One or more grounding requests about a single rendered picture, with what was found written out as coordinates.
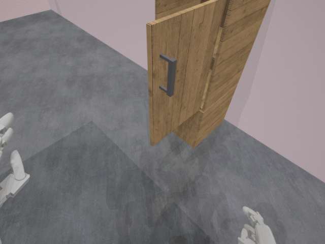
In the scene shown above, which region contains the cupboard door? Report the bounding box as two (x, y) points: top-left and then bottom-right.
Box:
(146, 0), (226, 146)

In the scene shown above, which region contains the handle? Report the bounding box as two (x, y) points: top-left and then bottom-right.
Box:
(159, 54), (177, 97)

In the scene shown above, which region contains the right robot hand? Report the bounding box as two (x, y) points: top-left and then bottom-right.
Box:
(238, 206), (276, 244)

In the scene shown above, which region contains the left robot hand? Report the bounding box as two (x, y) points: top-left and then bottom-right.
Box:
(0, 112), (30, 208)

